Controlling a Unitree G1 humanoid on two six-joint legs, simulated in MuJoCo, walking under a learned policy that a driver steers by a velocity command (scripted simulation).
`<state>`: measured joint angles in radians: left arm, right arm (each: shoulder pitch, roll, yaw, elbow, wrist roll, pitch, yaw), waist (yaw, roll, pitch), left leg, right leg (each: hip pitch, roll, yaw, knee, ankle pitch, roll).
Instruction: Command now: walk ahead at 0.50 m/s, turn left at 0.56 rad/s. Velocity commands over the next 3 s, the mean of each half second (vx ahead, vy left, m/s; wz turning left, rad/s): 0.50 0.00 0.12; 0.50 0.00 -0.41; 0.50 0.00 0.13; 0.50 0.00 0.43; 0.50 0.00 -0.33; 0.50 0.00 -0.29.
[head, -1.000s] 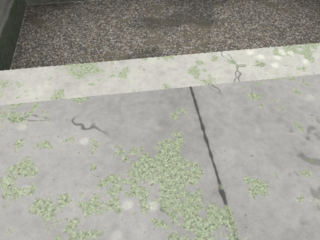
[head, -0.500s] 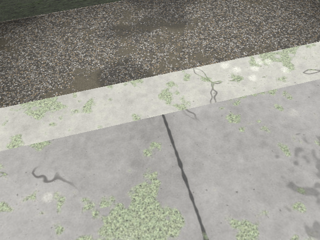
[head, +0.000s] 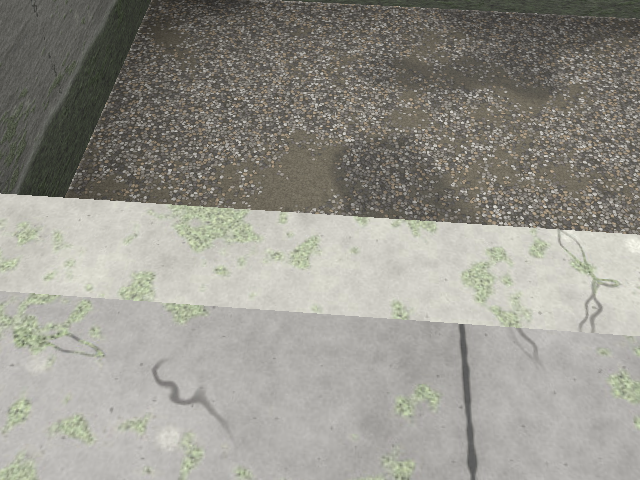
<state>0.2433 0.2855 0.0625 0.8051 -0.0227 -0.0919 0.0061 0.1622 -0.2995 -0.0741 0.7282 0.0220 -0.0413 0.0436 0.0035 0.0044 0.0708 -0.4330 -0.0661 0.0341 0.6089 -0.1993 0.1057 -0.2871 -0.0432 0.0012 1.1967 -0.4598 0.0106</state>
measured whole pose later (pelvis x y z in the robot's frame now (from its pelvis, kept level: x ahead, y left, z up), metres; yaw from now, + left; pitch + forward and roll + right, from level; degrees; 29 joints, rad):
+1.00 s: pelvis +0.56 -0.05 +0.00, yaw -13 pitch +1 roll +1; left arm 0.35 0.27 0.05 0.75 -0.03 0.00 0.04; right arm 0.18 -0.23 -0.05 0.70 0.01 -0.07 0.01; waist 0.01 -0.03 -0.01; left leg -0.39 -0.05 -0.02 0.54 -0.17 0.04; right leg -0.38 0.10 0.13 1.20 -0.50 -0.05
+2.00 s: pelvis +0.84 -0.09 +0.00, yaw +8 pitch +1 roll +0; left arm 0.12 0.31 -0.01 0.70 0.04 0.02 0.03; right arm 0.19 -0.20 0.03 0.56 -0.04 0.03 0.00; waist 0.02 -0.03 0.06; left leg -0.40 -0.09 -0.02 0.57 -0.18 0.07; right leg -0.49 -0.02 0.09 0.91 -0.41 0.05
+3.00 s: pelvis +0.90 -0.10 +0.01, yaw -10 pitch +0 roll +1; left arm 0.09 0.23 -0.12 0.45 0.05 0.05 -0.04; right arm 0.15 -0.27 0.09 0.49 -0.09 0.02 0.02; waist -0.02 0.00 0.00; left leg -0.20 0.07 0.24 0.52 -0.31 0.02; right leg -0.27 0.11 0.24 0.55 -0.26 0.00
